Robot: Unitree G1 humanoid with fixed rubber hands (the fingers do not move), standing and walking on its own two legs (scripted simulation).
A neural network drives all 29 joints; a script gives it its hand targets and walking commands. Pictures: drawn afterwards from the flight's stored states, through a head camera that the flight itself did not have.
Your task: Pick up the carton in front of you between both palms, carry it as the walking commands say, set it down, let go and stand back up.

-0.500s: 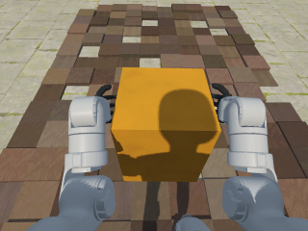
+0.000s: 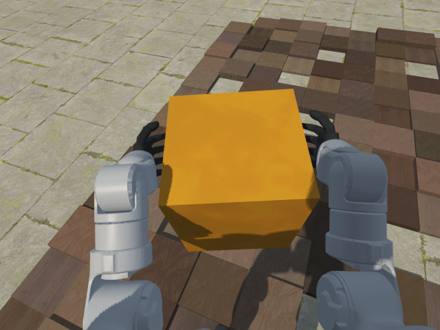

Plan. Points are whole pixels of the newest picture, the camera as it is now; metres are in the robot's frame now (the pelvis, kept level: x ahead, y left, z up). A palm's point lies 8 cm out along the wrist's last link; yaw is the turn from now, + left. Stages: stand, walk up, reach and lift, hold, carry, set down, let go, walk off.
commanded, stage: carry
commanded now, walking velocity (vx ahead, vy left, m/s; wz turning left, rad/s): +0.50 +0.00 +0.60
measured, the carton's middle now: (234, 179) +0.37 +0.02 +0.06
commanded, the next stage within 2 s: none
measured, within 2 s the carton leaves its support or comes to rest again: neither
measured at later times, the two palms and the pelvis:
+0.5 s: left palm (187, 72) +0.68 +0.14 +0.10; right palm (305, 72) +0.67 -0.15 +0.10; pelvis +0.32 +0.00 -0.01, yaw -1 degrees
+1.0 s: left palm (225, 18) +0.94 +0.06 +0.13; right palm (325, 28) +0.83 -0.22 +0.14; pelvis +0.63 +0.01 +0.01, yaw -20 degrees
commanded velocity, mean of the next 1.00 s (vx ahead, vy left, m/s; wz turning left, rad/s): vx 0.50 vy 0.00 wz -0.58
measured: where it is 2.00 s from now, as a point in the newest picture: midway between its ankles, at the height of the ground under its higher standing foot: (301, 165)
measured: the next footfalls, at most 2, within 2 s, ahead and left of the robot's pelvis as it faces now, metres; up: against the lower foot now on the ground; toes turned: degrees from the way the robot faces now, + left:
right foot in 0.44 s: +0.48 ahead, -0.09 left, +0.02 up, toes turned -6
left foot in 0.78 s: +0.65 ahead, +0.12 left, +0.01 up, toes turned -6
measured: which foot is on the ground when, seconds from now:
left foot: down 0.00-0.46, up 0.48-0.76, down 0.78-1.00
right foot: down 0.00-0.00, up 0.02-0.42, down 0.44-0.78, up 0.80-1.00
